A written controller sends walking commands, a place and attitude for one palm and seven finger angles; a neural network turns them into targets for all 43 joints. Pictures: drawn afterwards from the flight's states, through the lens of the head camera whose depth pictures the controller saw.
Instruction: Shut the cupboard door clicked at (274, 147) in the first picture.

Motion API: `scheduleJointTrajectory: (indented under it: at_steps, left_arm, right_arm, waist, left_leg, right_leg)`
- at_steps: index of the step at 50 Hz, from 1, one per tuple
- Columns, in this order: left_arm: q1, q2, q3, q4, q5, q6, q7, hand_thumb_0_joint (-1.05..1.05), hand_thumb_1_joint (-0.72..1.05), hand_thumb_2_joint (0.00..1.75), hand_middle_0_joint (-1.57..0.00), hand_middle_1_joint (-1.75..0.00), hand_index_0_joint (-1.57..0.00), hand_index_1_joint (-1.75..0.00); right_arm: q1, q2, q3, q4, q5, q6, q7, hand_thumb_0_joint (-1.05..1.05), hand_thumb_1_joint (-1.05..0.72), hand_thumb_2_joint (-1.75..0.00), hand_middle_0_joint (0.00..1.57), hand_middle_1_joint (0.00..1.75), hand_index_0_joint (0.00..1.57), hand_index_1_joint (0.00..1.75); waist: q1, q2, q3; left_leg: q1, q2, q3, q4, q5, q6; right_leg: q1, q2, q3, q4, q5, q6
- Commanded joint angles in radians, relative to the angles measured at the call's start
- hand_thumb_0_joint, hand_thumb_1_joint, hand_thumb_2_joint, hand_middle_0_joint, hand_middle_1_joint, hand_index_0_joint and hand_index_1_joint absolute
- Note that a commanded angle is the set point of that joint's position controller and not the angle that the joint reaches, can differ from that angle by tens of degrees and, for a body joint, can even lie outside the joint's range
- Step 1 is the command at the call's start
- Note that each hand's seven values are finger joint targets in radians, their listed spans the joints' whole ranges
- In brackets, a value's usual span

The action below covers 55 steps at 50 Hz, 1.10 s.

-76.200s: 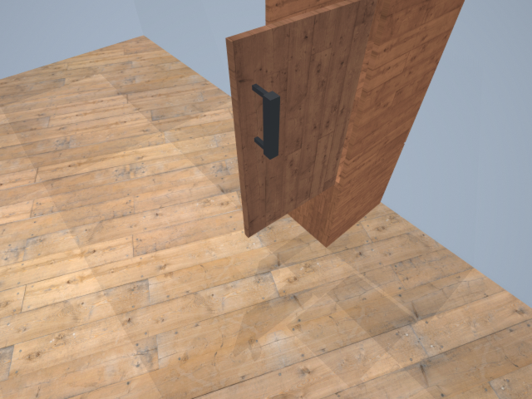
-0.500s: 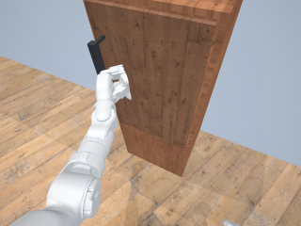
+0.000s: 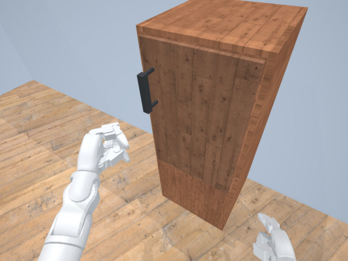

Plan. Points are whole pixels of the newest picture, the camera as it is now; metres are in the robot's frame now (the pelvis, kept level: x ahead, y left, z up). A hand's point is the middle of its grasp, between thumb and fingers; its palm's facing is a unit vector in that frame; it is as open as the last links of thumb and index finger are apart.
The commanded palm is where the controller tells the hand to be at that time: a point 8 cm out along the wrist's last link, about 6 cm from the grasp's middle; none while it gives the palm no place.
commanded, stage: draw the hand back to the body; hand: left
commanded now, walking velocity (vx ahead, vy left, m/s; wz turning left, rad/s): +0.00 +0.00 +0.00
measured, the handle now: (149, 90) +0.62 +0.13 +0.08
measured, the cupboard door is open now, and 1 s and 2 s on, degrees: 0 0 0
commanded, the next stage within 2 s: step back with the hand held close in 0.92 s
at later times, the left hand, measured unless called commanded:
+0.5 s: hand (35, 184) +0.21 +0.26 +0.16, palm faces +0.41 -0.83 -0.39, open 5.7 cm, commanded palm +0.15 +0.31 +0.18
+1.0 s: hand (22, 191) +0.19 +0.27 +0.17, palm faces +0.46 -0.79 -0.39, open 7.4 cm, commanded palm +0.14 +0.31 +0.18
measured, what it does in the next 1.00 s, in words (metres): stands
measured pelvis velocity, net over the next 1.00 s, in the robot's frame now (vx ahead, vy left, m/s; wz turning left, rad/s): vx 0.01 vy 0.01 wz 0.01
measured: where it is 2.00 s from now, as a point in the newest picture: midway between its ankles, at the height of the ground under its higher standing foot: outside the picture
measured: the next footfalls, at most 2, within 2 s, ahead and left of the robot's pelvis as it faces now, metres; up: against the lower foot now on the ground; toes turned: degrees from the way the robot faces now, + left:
none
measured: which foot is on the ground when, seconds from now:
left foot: down 0.00-1.00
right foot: down 0.00-1.00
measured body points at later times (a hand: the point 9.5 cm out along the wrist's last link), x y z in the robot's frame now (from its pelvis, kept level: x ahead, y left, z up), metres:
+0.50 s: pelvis +0.01 +0.01 +0.01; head -0.01 -0.02 +0.45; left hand +0.18 +0.30 +0.18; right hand +0.20 -0.20 -0.09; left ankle -0.01 +0.10 -0.74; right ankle +0.01 -0.08 -0.74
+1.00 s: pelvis +0.01 +0.01 +0.01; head -0.02 -0.02 +0.45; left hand +0.16 +0.31 +0.19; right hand +0.20 -0.20 -0.08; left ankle -0.01 +0.10 -0.74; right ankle +0.01 -0.08 -0.74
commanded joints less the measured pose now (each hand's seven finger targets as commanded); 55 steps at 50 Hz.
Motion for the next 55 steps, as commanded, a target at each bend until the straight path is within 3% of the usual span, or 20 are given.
scheduleJointTrajectory:
  at_steps: [1,9,12,15,24,26,27,28,31,34,36,40,44,49,50,52,53,54,55]
  left_arm:
    - [-0.221,0.163,0.102,-0.337,0.020,-0.058,0.030,0.00,0.90,0.90,-0.92,-1.08,-0.92,-1.08]
    - [-0.002,0.193,0.162,-0.497,0.027,-0.051,0.052,0.00,0.90,0.90,-0.69,-0.84,-0.69,-0.84]
    - [0.100,0.213,0.204,-0.536,0.027,-0.049,0.056,0.00,0.90,0.90,-0.61,-0.75,-0.61,-0.75]
    - [0.205,0.246,0.263,-0.546,0.025,-0.048,0.060,0.00,0.90,0.90,-0.53,-0.66,-0.53,-0.66]
    - [0.404,0.334,0.434,-0.648,0.014,-0.074,0.081,0.00,0.90,0.90,-0.28,-0.39,-0.28,-0.39]
    - [0.454,0.343,0.461,-0.669,0.013,-0.080,0.085,0.00,0.90,0.90,-0.23,-0.33,-0.23,-0.33]
    - [0.470,0.364,0.487,-0.669,0.013,-0.084,0.089,0.00,0.90,0.90,-0.20,-0.30,-0.20,-0.30]
    - [0.460,0.320,0.443,-0.659,0.014,-0.084,0.086,0.00,0.90,0.90,-0.20,-0.30,-0.20,-0.30]
    - [0.410,0.292,0.400,-0.623,0.022,-0.084,0.090,0.00,0.90,0.90,-0.20,-0.30,-0.20,-0.30]
    - [0.375,0.309,0.409,-0.621,0.028,-0.094,0.099,0.00,0.90,0.90,-0.20,-0.30,-0.20,-0.30]
    - [0.379,0.314,0.412,-0.635,0.029,-0.099,0.100,0.00,0.90,0.90,-0.20,-0.30,-0.20,-0.30]
    - [0.413,0.354,0.461,-0.640,0.025,-0.102,0.102,0.00,0.90,0.90,-0.20,-0.30,-0.20,-0.30]
    - [0.417,0.333,0.451,-0.649,0.024,-0.103,0.097,0.00,0.90,0.90,-0.20,-0.30,-0.20,-0.30]
    - [0.436,0.328,0.452,-0.641,0.020,-0.099,0.092,0.00,0.90,0.90,-0.20,-0.30,-0.20,-0.30]
    - [0.449,0.329,0.454,-0.630,0.020,-0.095,0.090,0.00,0.90,0.90,-0.20,-0.30,-0.20,-0.30]
    - [0.446,0.317,0.440,-0.626,0.018,-0.094,0.089,0.00,0.90,0.90,-0.20,-0.30,-0.20,-0.30]
    - [0.354,0.444,0.560,-0.670,0.017,-0.131,0.099,0.00,0.90,0.90,-0.20,-0.30,-0.20,-0.30]
    - [0.449,0.365,0.498,-0.605,0.019,-0.136,0.094,0.00,0.90,0.90,-0.20,-0.30,-0.20,-0.30]
    - [0.461,0.360,0.487,-0.614,0.023,-0.146,0.093,0.00,0.90,0.90,-0.20,-0.30,-0.20,-0.30]
  right_arm:
    - [-0.105,-0.080,-0.013,-0.141,-0.010,-0.030,-0.011,0.00,-0.90,-0.90,0.20,0.30,0.20,0.30]
    - [-0.121,-0.080,-0.009,-0.146,-0.025,-0.035,-0.011,0.00,-0.90,-0.90,0.20,0.30,0.20,0.30]
    - [-0.121,-0.081,-0.012,-0.143,-0.029,-0.041,-0.010,0.00,-0.90,-0.90,0.20,0.30,0.20,0.30]
    - [-0.119,-0.087,-0.019,-0.136,-0.032,-0.046,-0.008,0.00,-0.90,-0.90,0.20,0.30,0.20,0.30]
    - [-0.109,-0.087,-0.038,-0.131,-0.027,-0.075,-0.010,0.00,-0.90,-0.90,0.20,0.30,0.20,0.30]
    - [-0.100,-0.088,-0.044,-0.127,-0.024,-0.087,-0.010,0.00,-0.90,-0.90,0.20,0.30,0.20,0.30]
    - [-0.100,-0.090,-0.046,-0.122,-0.024,-0.095,-0.010,0.00,-0.90,-0.90,0.20,0.30,0.20,0.30]
    - [-0.098,-0.090,-0.046,-0.118,-0.026,-0.101,-0.011,0.00,-0.90,-0.90,0.20,0.30,0.20,0.30]
    - [-0.092,-0.105,-0.053,-0.107,-0.024,-0.116,-0.016,0.00,-0.90,-0.90,0.20,0.30,0.20,0.30]
    - [-0.097,-0.106,-0.054,-0.104,-0.025,-0.126,-0.023,0.00,-0.90,-0.90,0.20,0.30,0.20,0.30]
    - [-0.100,-0.102,-0.052,-0.101,-0.025,-0.133,-0.025,0.00,-0.90,-0.90,0.20,0.30,0.20,0.30]
    - [-0.104,-0.100,-0.048,-0.096,-0.031,-0.139,-0.025,0.00,-0.90,-0.90,0.20,0.30,0.20,0.30]
    - [-0.106,-0.089,-0.042,-0.100,-0.030,-0.138,-0.019,0.00,-0.90,-0.90,0.20,0.30,0.20,0.30]
    - [-0.099,-0.091,-0.047,-0.103,-0.032,-0.136,-0.018,0.00,-0.90,-0.90,0.20,0.30,0.20,0.30]
    - [-0.102,-0.095,-0.049,-0.100,-0.031,-0.135,-0.019,0.00,-0.90,-0.90,0.20,0.30,0.20,0.30]
    - [-0.100,-0.091,-0.049,-0.103,-0.030,-0.131,-0.019,0.00,-0.90,-0.90,0.20,0.30,0.20,0.30]
    - [-0.076,-0.136,-0.066,-0.133,-0.019,-0.115,-0.016,0.00,-0.90,-0.90,0.20,0.30,0.20,0.30]
    - [-0.063,-0.120,-0.068,-0.116,-0.025,-0.106,-0.018,0.00,-0.90,-0.90,0.20,0.30,0.20,0.30]
    - [-0.062,-0.122,-0.070,-0.115,-0.026,-0.100,-0.014,0.00,-0.90,-0.90,0.20,0.30,0.20,0.30]
  waist:
    - [0.002,-0.031,-0.120]
    - [0.019,0.008,-0.111]
    - [0.026,-0.021,-0.104]
    - [0.036,-0.021,-0.068]
    - [0.054,0.009,-0.062]
    - [0.054,0.053,-0.063]
    - [0.057,0.037,-0.053]
    - [0.047,0.028,-0.031]
    - [0.032,-0.020,0.012]
    - [0.037,-0.016,0.008]
    - [0.043,0.016,-0.010]
    - [0.057,0.013,-0.018]
    - [0.054,0.051,0.006]
    - [0.052,0.015,-0.009]
    - [0.055,0.029,-0.004]
    - [0.050,-0.011,-0.003]
    - [0.017,-0.002,0.023]
    - [0.008,-0.040,0.008]
    - [0.008,-0.036,0.000]
  left_leg:
    - [0.059,0.023,-0.005,-0.113,0.145,0.011]
    - [0.100,0.028,-0.021,-0.145,0.225,-0.001]
    - [0.102,0.034,-0.026,-0.143,0.272,-0.007]
    - [0.081,0.036,-0.028,-0.144,0.272,-0.010]
    - [0.053,0.042,-0.029,-0.135,0.278,-0.016]
    - [0.051,0.045,-0.031,-0.132,0.301,-0.022]
    - [0.048,0.047,-0.033,-0.130,0.295,-0.023]
    - [0.050,0.045,-0.030,-0.132,0.287,-0.019]
    - [0.048,0.046,-0.032,-0.140,0.211,-0.009]
    - [0.045,0.039,-0.032,-0.148,0.141,-0.001]
    - [0.048,0.038,-0.033,-0.149,0.153,-0.003]
    - [0.036,0.036,-0.030,-0.143,0.170,-0.004]
    - [0.029,0.038,-0.030,-0.151,0.166,-0.011]
    - [0.038,0.040,-0.024,-0.146,0.187,-0.008]
    - [0.043,0.041,-0.019,-0.140,0.201,-0.005]
    - [0.045,0.042,-0.020,-0.142,0.192,-0.004]
    - [-0.043,0.063,-0.061,-0.091,0.102,0.021]
    - [-0.030,0.058,-0.069,-0.047,0.094,0.020]
    - [-0.033,0.056,-0.074,-0.019,0.115,0.017]
  right_leg:
    - [0.112,-0.055,0.033,-0.137,0.145,0.040]
    - [0.160,-0.047,0.009,-0.150,0.198,0.031]
    - [0.169,-0.046,0.001,-0.145,0.230,0.032]
    - [0.162,-0.045,0.002,-0.154,0.218,0.032]
    - [0.166,-0.051,-0.001,-0.144,0.200,0.034]
    - [0.171,-0.055,0.002,-0.139,0.206,0.032]
    - [0.159,-0.054,-0.001,-0.140,0.200,0.034]
    - [0.139,-0.054,-0.002,-0.141,0.195,0.036]
    - [0.094,-0.054,0.001,-0.159,0.123,0.039]
    - [0.086,-0.055,0.004,-0.168,0.058,0.039]
    - [0.109,-0.059,0.006,-0.163,0.066,0.036]
    - [0.133,-0.057,0.011,-0.171,0.089,0.033]
    - [0.129,-0.055,0.009,-0.170,0.086,0.031]
    - [0.134,-0.055,0.011,-0.169,0.112,0.034]
    - [0.133,-0.055,0.017,-0.176,0.125,0.033]
    - [0.125,-0.056,0.016,-0.175,0.112,0.037]
    - [0.057,-0.115,0.132,-0.215,0.115,0.023]
    - [0.027,-0.161,0.157,-0.227,0.103,0.006]
    - [0.014,-0.184,0.171,-0.220,0.138,-0.008]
